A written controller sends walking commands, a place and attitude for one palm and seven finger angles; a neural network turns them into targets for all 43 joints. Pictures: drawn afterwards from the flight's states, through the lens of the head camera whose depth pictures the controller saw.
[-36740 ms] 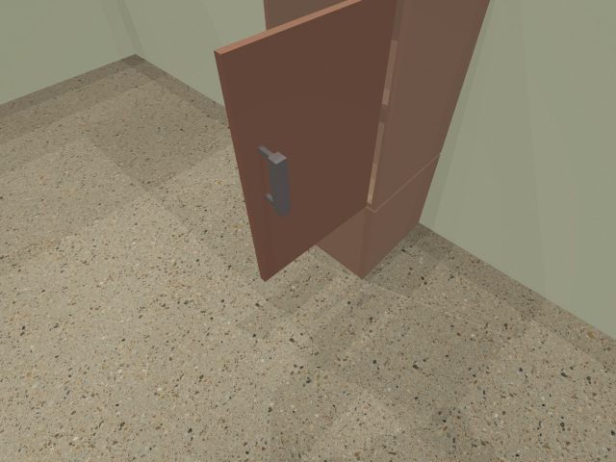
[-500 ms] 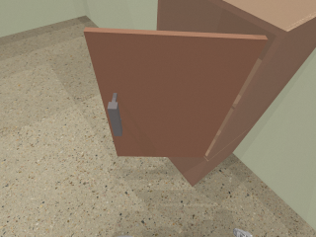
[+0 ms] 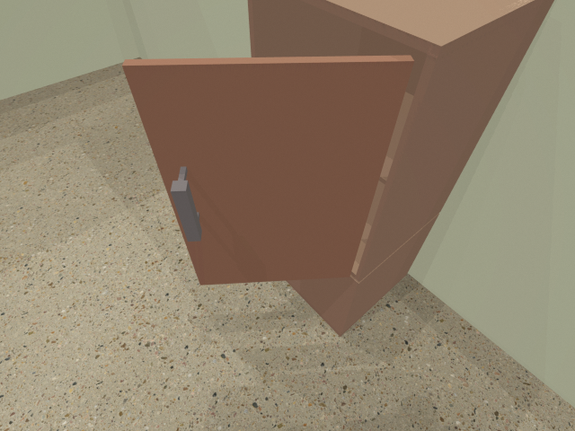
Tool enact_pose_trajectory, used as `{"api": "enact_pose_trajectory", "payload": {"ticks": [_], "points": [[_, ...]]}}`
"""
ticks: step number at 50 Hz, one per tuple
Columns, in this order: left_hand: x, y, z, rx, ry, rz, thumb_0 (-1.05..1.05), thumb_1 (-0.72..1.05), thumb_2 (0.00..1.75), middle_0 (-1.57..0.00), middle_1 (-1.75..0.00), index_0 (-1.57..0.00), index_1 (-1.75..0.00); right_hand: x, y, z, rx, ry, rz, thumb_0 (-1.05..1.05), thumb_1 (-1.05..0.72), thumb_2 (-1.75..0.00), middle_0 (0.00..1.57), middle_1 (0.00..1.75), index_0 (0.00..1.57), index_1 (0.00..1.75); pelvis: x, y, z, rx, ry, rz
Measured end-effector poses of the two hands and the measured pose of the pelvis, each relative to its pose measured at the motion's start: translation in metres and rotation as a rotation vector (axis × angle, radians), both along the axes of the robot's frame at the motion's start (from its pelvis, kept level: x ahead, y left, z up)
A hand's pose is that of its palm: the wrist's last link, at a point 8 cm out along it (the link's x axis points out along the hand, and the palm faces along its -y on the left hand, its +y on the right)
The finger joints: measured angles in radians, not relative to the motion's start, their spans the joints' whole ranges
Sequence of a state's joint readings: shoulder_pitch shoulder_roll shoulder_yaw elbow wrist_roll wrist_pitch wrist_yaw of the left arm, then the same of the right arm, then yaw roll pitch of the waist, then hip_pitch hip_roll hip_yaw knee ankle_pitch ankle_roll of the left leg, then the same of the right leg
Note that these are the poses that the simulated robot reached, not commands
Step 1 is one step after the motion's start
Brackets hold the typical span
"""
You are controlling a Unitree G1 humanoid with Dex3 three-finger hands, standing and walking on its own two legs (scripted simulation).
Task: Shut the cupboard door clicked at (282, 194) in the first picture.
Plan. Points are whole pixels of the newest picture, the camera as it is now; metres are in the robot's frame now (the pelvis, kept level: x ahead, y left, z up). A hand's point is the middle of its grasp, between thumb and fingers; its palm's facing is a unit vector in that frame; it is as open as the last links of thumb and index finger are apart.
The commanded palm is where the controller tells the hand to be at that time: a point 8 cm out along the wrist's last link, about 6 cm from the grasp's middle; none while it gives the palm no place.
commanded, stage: come to a stop and stand still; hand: left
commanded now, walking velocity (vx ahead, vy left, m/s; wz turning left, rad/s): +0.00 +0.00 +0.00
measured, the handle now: (189, 204) +0.49 +0.20 +0.00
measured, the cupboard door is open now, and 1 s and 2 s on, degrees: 53 53 53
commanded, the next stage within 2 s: look again from close up in 0.32 s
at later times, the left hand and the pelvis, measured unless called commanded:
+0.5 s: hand out of the picture -0.01 +0.14 -0.18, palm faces +0.00 -0.99 -0.14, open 7.3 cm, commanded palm none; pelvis +0.01 -0.01 +0.00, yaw +0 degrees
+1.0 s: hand out of the picture +0.03 +0.22 -0.18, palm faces -0.01 -0.97 -0.25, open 7.4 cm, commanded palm +0.11 +0.27 -0.07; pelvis +0.01 +0.02 +0.00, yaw -1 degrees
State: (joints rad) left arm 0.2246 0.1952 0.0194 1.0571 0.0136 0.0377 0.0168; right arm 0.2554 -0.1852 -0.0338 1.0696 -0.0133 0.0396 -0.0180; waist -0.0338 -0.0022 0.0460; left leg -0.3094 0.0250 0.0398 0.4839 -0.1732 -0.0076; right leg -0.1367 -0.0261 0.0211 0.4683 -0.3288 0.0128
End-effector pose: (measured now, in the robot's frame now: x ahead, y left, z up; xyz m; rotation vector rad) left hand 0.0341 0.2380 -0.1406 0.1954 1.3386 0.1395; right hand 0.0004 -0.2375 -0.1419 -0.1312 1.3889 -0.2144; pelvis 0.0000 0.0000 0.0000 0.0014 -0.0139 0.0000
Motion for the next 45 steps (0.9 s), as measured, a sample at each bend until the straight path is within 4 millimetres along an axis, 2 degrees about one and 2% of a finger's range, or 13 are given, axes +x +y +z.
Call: {"api": "enact_pose_trajectory", "payload": {"ticks": [3, 9, 13, 16, 21, 25, 30, 36, 40, 45], "points": [[-0.007, -0.017, 0.001, -0.022, 0.001, -0.006, 0.01, 0.91, 0.90, -0.19, -0.30, -0.20, -0.30, -0.023, -0.005, -0.001, 0.009, 0.037, -0.013, 0.01, -0.91, -0.90, 0.20, 0.30, 0.20, 0.29, -0.001, -0.006, 0.002, -0.004, -0.010, 0.001], [-0.020, -0.032, -0.006, -0.043, 0.030, 0.008, 0.01, 0.93, 0.90, -0.20, -0.30, -0.20, -0.30, -0.056, -0.007, 0.002, 0.011, 0.109, -0.037, 0.01, -0.91, -0.90, 0.20, 0.30, 0.20, 0.29, -0.002, -0.015, 0.002, -0.005, -0.026, 0.000], [-0.028, -0.039, -0.009, -0.063, 0.054, 0.023, 0.01, 0.93, 0.90, -0.20, -0.30, -0.20, -0.30, -0.065, -0.003, 0.004, 0.014, 0.145, -0.039, 0.00, -0.91, -0.90, 0.20, 0.30, 0.20, 0.29, -0.001, -0.018, 0.002, -0.007, -0.023, 0.002], [-0.034, -0.044, -0.011, -0.077, 0.074, 0.034, 0.01, 0.92, 0.90, -0.20, -0.30, -0.20, -0.30, -0.064, 0.001, 0.005, 0.018, 0.154, -0.037, 0.00, -0.91, -0.90, 0.20, 0.30, 0.20, 0.29, 0.001, -0.018, 0.002, -0.008, -0.019, 0.002], [-0.041, -0.049, -0.012, -0.096, 0.103, 0.049, 0.01, 0.92, 0.90, -0.19, -0.30, -0.20, -0.30, -0.048, 0.009, 0.005, 0.025, 0.130, -0.026, 0.00, -0.91, -0.90, 0.20, 0.30, 0.20, 0.29, 0.005, -0.016, 0.003, -0.008, -0.014, 0.002], [-0.042, -0.046, -0.013, -0.085, 0.086, 0.026, 0.01, 0.91, 0.90, -0.20, -0.30, -0.20, -0.30, -0.020, 0.015, -0.001, 0.035, 0.051, 0.005, 0.01, -0.91, -0.90, 0.20, 0.30, 0.20, 0.29, 0.006, -0.007, -0.002, -0.029, -0.004, -0.002], [-0.031, -0.026, -0.014, -0.058, 0.041, 0.028, 0.01, 0.91, 0.90, -0.20, -0.30, -0.20, -0.30, 0.015, 0.018, -0.006, 0.015, -0.050, 0.042, 0.02, -0.94, -0.90, 0.20, 0.30, 0.20, 0.29, 0.011, 0.005, -0.007, -0.024, -0.015, 0.004], [-0.014, 0.000, -0.012, -0.018, -0.014, 0.019, 0.01, 0.91, 0.90, -0.20, -0.30, -0.20, -0.30, 0.048, 0.020, -0.002, 0.000, -0.136, 0.075, 0.02, -0.94, -0.90, 0.20, 0.30, 0.20, 0.29, 0.012, 0.013, -0.008, -0.015, -0.019, -0.001], [-0.007, 0.014, -0.009, 0.001, -0.030, 0.008, 0.01, 0.91, 0.90, -0.19, -0.30, -0.20, -0.30, 0.063, 0.023, 0.002, 0.001, -0.172, 0.095, 0.01, -0.93, -0.90, 0.20, 0.30, 0.20, 0.29, 0.012, 0.016, -0.007, -0.010, -0.013, -0.004], [-0.004, 0.026, -0.004, 0.018, -0.031, -0.001, 0.01, 0.91, 0.90, -0.19, -0.30, -0.20, -0.30, 0.073, 0.024, 0.006, 0.000, -0.185, 0.113, 0.01, -0.92, -0.90, 0.20, 0.30, 0.20, 0.29, 0.012, 0.018, -0.005, -0.006, -0.004, -0.007]]}}
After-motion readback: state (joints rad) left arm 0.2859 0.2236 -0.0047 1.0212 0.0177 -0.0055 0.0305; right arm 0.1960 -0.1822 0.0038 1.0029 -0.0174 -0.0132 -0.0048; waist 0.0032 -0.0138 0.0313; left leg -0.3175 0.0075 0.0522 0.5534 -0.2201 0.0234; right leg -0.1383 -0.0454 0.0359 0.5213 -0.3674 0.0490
